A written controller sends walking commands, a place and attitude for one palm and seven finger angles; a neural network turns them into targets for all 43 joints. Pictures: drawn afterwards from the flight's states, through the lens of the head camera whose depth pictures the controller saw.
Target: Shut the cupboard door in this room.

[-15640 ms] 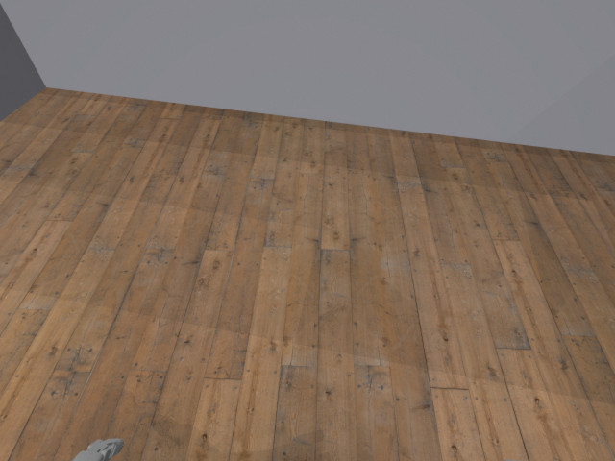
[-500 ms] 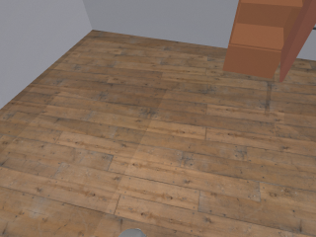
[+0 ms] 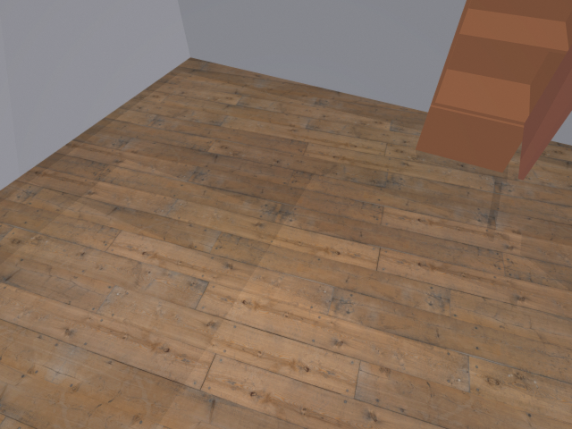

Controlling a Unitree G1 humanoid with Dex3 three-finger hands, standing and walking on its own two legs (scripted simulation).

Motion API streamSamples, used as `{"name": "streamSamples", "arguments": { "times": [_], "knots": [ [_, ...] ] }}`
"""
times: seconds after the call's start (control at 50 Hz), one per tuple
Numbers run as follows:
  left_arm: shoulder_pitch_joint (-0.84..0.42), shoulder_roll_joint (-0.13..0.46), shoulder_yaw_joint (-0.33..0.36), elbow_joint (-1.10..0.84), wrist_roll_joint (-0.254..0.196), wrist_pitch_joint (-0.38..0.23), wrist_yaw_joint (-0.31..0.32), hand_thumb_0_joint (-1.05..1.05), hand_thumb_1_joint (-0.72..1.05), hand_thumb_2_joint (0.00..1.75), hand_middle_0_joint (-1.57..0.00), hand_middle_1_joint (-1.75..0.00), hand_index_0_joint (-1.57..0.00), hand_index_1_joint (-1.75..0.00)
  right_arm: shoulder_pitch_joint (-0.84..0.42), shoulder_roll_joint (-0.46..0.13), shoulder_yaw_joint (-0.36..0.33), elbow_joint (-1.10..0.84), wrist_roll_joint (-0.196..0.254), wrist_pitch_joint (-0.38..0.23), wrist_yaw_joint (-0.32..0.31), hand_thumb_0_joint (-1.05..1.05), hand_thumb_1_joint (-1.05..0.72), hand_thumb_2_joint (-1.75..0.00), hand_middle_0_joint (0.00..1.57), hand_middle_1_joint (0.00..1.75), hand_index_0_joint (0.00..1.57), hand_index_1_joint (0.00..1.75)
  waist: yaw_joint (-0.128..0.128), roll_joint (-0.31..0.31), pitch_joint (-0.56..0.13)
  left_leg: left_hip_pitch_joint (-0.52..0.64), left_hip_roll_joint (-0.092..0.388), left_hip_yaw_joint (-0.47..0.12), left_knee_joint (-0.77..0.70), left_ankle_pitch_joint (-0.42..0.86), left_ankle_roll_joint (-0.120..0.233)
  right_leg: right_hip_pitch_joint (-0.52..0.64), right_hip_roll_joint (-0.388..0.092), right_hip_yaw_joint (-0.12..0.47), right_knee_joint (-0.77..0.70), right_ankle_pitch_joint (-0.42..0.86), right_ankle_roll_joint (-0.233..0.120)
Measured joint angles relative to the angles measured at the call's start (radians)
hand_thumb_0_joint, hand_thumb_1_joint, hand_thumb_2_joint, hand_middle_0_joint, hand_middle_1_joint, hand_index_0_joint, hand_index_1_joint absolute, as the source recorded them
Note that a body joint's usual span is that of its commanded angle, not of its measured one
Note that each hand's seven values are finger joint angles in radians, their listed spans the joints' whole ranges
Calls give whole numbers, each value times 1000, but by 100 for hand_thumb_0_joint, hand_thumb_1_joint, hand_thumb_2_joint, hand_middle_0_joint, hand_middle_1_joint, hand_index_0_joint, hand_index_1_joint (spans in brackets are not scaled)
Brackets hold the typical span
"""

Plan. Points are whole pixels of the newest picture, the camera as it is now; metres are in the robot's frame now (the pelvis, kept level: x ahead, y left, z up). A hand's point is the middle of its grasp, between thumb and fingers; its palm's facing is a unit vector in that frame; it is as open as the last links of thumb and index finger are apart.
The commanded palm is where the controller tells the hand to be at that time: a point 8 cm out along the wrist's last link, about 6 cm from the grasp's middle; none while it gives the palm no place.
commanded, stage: stand and wait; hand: left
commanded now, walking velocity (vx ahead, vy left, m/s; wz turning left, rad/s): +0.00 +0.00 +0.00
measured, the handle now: out of the picture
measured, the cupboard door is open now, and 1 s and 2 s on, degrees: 88 88 88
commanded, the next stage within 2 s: turn or walk to find it in 0.08 s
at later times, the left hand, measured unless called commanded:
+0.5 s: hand out of the picture +0.02 +0.21 -0.18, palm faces +0.11 -0.97 -0.24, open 7.4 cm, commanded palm none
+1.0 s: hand out of the picture -0.08 +0.15 -0.15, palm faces +0.32 -0.91 -0.27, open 7.4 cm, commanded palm none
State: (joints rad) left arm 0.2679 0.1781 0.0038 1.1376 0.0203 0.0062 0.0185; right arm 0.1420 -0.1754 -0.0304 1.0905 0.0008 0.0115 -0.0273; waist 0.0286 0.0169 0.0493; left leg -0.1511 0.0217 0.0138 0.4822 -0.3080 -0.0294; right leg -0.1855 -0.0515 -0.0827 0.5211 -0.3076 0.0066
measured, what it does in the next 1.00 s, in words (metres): steps on the spot, turning left: right foot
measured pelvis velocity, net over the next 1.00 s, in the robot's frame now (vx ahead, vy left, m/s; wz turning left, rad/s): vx -0.05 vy -0.04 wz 0.32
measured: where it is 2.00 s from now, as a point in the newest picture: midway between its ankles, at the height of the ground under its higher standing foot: outside the picture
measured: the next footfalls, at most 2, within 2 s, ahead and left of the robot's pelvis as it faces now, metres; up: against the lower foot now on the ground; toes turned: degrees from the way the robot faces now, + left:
right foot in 0.70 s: +0.01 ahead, -0.12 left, +0.00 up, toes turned +10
left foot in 1.12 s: -0.11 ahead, +0.10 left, +0.00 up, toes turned +21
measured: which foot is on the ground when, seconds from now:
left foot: down 0.00-0.70, up 0.72-1.00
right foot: down 0.00-0.42, up 0.44-0.68, down 0.70-1.00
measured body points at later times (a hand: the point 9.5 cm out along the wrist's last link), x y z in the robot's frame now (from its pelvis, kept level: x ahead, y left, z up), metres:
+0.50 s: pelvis -0.03 +0.01 -0.01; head +0.01 +0.02 +0.44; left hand +0.02 +0.26 -0.16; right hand -0.01 -0.23 -0.16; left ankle -0.03 +0.13 -0.74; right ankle -0.04 -0.11 -0.71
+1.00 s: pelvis -0.05 -0.04 +0.01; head -0.01 -0.06 +0.45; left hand -0.10 +0.20 -0.13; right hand +0.11 -0.27 -0.15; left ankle -0.14 +0.11 -0.67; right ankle -0.03 -0.13 -0.74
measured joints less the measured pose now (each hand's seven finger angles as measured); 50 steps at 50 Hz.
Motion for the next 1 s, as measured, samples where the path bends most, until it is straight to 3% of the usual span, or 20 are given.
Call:
{"name": "streamSamples", "arguments": {
  "times": [0.16,0.28,0.42,0.52,0.56,0.64,0.7,0.78,0.86,0.92,1.0],
  "knots": [
    [-39,-17,-3,-9,-6,-9,3,1,91,90,-20,-30,-20,-30,72,-6,12,37,-5,-10,1,0,-92,-90,20,30,20,30,-21,-3,-17,14,17,-5,-49,31,-8,19,19,-7,-58,30,-12],
    [-71,-5,20,-47,-9,0,3,1,92,90,-21,-30,-20,-30,128,-3,8,46,-9,9,5,1,-91,-90,19,30,20,30,-32,-3,-2,-36,13,-38,19,13,-9,0,14,-39,-24,16,-15],
    [-90,17,44,-93,-3,26,0,1,91,90,-21,-30,-20,-30,150,-2,-10,9,-15,23,16,1,-91,-90,19,30,20,30,-42,-21,15,-112,-9,-33,124,-20,22,-51,-26,-70,66,-21,6],
    [-117,45,52,-121,-4,45,1,1,91,90,-20,-30,-20,-30,140,18,-11,-39,-21,5,14,1,-91,-90,20,30,20,30,-56,-30,23,-140,-30,-60,81,26,31,-162,1,4,327,-185,24],
    [-133,46,51,-137,-6,43,0,1,91,90,-20,-30,-20,-30,133,17,-11,-51,-23,3,13,1,-91,-90,20,30,20,30,-60,-17,26,-144,-33,-83,48,56,28,-179,19,24,362,-204,29],
    [-158,38,46,-175,-13,29,-3,1,91,90,-20,-30,-20,-30,115,-2,-18,-74,-24,11,16,1,-90,-90,20,30,20,30,-61,10,25,-158,-40,-130,9,99,9,-150,38,48,245,-172,36],
    [-158,31,39,-199,-12,10,-4,1,91,90,-20,-30,-20,-30,104,-26,-31,-90,-18,20,22,1,-90,-90,20,30,20,30,-53,22,18,-183,-54,-159,42,97,-15,-71,37,43,28,-23,29],
    [-125,7,33,-210,0,2,0,0,91,90,-20,-30,-20,-30,74,-67,-53,-102,-18,48,27,1,-91,-90,20,30,20,30,-46,38,16,-278,-63,-112,349,-113,-5,-52,23,2,33,-8,-41],
    [-82,-4,25,-199,5,6,-1,0,90,90,-21,-30,-20,-30,41,-100,-63,-118,-19,52,35,1,-91,-90,19,30,20,30,-41,29,19,-337,-41,-59,605,-86,-15,-25,-2,-23,-10,13,-47],
    [-51,-7,19,-184,8,-1,-2,1,90,90,-21,-30,-20,-30,24,-109,-59,-116,-17,51,35,1,-91,-90,19,30,20,30,-30,20,21,-315,-18,-53,612,-67,-27,-20,-11,-39,-29,24,-47],
    [-9,-7,12,-156,13,-10,-3,1,90,90,-21,-30,-20,-30,-1,-102,-42,-100,-11,51,29,1,-91,-90,19,30,20,30,-3,6,25,-225,3,-44,453,-107,-33,-26,-13,-52,-37,33,-47]
  ]
}}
